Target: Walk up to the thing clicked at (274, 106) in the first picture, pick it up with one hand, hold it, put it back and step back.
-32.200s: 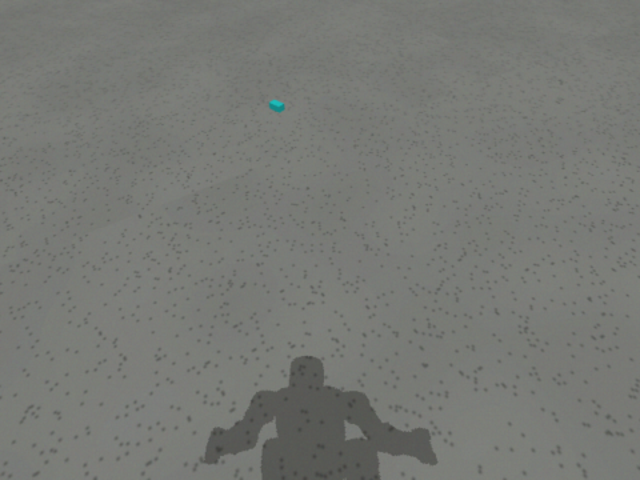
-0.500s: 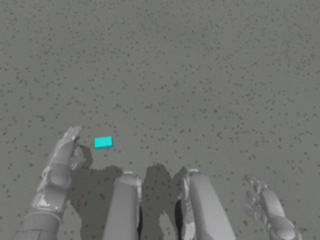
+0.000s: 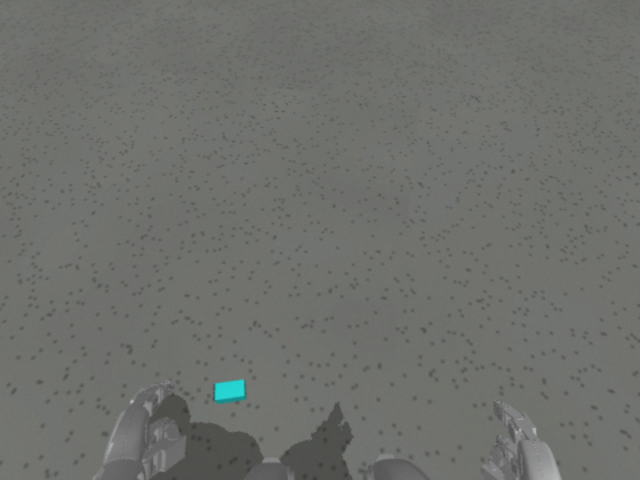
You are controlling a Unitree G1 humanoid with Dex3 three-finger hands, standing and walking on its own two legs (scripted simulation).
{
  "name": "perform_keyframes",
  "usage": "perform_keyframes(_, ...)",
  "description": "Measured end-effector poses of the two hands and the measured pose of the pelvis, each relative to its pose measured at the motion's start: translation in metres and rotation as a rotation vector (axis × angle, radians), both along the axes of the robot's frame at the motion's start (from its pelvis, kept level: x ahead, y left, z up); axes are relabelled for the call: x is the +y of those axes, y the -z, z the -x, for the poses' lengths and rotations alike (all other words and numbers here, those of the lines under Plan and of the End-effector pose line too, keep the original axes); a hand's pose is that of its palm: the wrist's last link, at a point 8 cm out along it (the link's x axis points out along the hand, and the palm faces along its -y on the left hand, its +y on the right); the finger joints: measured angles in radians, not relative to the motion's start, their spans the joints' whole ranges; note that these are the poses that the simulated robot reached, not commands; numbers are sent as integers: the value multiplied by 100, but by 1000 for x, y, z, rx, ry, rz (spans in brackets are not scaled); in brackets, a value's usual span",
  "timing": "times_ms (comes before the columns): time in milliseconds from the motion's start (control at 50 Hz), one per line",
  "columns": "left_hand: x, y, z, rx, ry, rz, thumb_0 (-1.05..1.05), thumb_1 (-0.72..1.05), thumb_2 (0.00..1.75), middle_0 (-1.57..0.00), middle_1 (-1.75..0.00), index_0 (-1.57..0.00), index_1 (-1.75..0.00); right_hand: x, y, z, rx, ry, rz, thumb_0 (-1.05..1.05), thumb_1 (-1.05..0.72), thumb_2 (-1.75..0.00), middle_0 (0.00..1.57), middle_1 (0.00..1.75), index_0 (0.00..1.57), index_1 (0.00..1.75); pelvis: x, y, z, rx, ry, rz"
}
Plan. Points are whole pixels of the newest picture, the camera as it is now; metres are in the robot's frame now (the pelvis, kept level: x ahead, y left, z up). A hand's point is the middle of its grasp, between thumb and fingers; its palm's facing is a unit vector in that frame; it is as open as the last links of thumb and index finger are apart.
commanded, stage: home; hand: left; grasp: from above
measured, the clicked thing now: (230, 391) +0.44 +0.24 -0.68
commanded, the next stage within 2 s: none
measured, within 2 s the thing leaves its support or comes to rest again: neither
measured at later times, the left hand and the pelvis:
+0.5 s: hand (171, 459) +0.18 +0.18 -0.03, palm faces +0.07 -0.98 -0.19, open 7.4 cm; pelvis +0.02 +0.00 +0.03, yaw +1 degrees
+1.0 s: hand (171, 461) +0.17 +0.18 -0.02, palm faces +0.06 -0.98 -0.20, open 7.4 cm; pelvis +0.02 +0.00 +0.02, yaw +1 degrees
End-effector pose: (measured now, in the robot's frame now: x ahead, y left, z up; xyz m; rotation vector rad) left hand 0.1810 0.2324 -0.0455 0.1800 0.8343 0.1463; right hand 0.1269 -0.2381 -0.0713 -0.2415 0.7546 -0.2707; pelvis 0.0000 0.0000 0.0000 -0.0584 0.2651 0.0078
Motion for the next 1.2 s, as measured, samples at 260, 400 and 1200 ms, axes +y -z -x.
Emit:
perform_keyframes(260, -1, -50, 23, -24, -5, 9, 1, 90, 90, -20, -30, -20, -30, 1, -41, -35, -158, -25, 14, 1, -90, -90, 20, 30, 20, 30, 0, -25, -19, -80, -11, -6)
perform_keyframes(400, -2, -45, 24, -10, -11, 23, 1, 91, 90, -20, -30, -20, -30, 4, -47, -52, -200, -69, 18, 1, -90, -90, 20, 30, 20, 30, -2, -25, -21, -87, -17, -11)
perform_keyframes(1200, -3, -48, 28, -24, 5, 15, 1, 91, 90, -20, -30, -20, -30, -2, -40, -31, -167, -50, 23, 1, -90, -90, 20, 30, 20, 30, -3, -24, -13, -101, -11, -13)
